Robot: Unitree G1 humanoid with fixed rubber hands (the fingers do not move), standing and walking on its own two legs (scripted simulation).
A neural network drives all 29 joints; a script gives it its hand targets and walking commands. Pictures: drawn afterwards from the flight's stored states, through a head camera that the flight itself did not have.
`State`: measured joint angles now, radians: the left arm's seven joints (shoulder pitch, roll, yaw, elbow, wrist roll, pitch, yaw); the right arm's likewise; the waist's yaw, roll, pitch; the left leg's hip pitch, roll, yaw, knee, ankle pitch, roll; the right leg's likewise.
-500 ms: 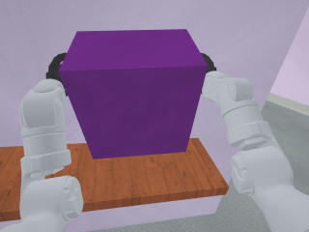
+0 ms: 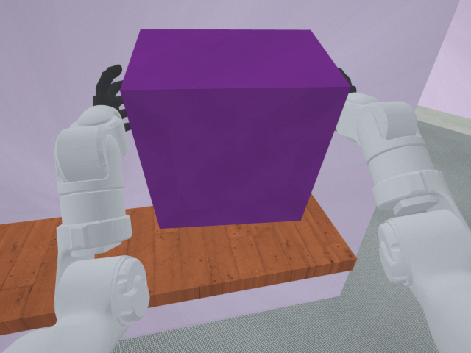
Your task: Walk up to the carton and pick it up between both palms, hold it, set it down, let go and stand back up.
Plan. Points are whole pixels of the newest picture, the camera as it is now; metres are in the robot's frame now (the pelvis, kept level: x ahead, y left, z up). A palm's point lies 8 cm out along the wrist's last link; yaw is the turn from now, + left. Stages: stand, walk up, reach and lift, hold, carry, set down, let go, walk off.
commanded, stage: hold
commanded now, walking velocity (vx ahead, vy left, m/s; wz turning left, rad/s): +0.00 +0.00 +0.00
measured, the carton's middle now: (230, 136) +0.38 -0.01 +0.26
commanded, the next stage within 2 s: none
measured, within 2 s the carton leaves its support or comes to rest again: neither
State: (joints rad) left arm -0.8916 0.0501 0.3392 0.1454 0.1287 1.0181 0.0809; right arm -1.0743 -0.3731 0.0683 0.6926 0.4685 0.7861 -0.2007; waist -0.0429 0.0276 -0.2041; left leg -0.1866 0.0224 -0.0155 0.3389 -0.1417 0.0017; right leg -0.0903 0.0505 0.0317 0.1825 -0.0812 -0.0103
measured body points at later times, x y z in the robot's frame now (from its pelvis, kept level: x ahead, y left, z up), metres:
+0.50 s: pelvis +0.01 -0.01 +0.00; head -0.10 +0.01 +0.44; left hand +0.36 +0.20 +0.32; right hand +0.39 -0.15 +0.32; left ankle +0.02 +0.11 -0.75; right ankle +0.01 -0.12 -0.75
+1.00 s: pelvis +0.01 -0.01 +0.00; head -0.09 +0.01 +0.44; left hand +0.36 +0.17 +0.31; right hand +0.39 -0.18 +0.31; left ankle +0.02 +0.11 -0.75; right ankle +0.01 -0.12 -0.75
